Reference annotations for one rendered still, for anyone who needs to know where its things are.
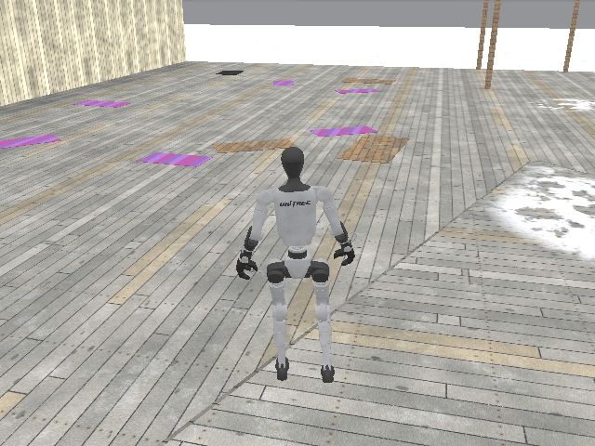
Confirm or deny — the right robot forearm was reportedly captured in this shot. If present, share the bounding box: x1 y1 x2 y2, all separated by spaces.
335 221 352 252

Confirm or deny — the right robot upper arm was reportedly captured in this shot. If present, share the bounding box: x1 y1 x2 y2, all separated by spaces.
313 186 344 236

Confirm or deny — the left robot hand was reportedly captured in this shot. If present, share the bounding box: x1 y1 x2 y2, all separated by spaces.
236 258 258 280

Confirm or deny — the left robot forearm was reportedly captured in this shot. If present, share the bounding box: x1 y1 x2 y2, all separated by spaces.
239 226 258 263

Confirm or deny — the left robot upper arm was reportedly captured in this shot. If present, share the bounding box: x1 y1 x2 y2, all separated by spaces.
249 189 275 241

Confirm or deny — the humanoid robot torso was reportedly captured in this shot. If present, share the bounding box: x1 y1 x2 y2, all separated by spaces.
273 182 317 279

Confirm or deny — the robot right thigh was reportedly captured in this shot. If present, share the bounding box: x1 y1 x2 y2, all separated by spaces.
311 258 330 321

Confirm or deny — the right robot hand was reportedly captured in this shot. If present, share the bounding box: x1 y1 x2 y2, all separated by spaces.
334 248 355 266

